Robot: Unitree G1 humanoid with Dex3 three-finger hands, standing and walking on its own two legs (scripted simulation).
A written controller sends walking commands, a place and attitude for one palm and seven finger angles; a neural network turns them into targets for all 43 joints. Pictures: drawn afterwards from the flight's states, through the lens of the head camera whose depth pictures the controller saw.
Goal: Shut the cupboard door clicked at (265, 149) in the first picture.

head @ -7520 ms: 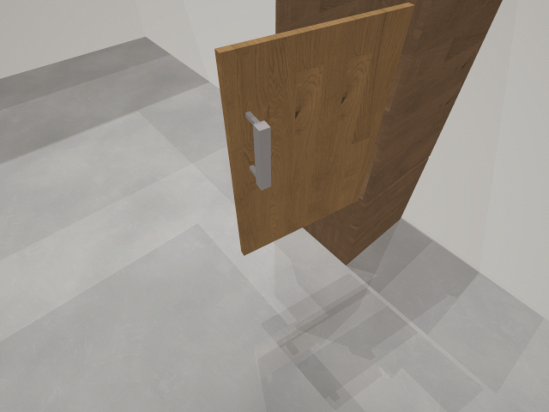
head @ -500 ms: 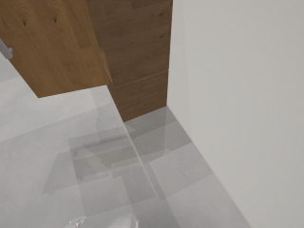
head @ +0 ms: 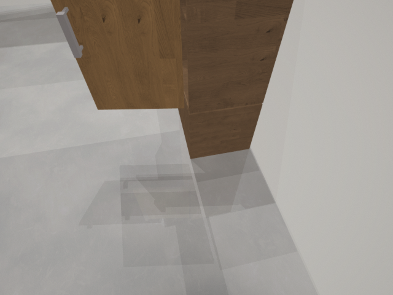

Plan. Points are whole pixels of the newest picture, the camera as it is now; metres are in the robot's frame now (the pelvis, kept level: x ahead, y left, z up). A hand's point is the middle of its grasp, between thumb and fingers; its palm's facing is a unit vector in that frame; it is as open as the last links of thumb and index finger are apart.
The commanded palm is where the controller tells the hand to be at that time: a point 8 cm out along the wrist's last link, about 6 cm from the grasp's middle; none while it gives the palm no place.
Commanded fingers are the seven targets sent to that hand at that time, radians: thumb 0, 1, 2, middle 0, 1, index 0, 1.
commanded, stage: take the last steps up to it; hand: left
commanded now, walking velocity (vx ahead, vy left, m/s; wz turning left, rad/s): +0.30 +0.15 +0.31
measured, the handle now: (72, 33) +0.90 +0.51 +0.05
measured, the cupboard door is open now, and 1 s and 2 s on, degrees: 80 80 80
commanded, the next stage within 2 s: come to a stop and stand still in 1.20 s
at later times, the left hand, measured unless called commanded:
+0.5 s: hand out of the picture +0.02 +0.26 -0.19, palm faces +0.23 -0.96 -0.19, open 7.4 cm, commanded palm none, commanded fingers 0.00 0.90 0.90 -0.20 -0.30 -0.20 -0.30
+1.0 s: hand (100, 202) +0.36 +0.30 -0.15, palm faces +0.18 -0.96 -0.21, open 7.3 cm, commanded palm none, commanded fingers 0.00 0.90 0.90 -0.20 -0.30 -0.20 -0.30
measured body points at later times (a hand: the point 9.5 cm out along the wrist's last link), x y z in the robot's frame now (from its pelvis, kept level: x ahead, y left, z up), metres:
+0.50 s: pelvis +0.10 +0.09 -0.01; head +0.14 +0.11 +0.43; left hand +0.01 +0.31 -0.17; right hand +0.23 -0.14 -0.15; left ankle +0.12 +0.19 -0.74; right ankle +0.02 -0.08 -0.67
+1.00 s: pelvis +0.29 +0.12 +0.00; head +0.32 +0.10 +0.45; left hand +0.35 +0.35 -0.14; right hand +0.27 -0.11 -0.17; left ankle +0.21 +0.23 -0.66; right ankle +0.32 +0.04 -0.74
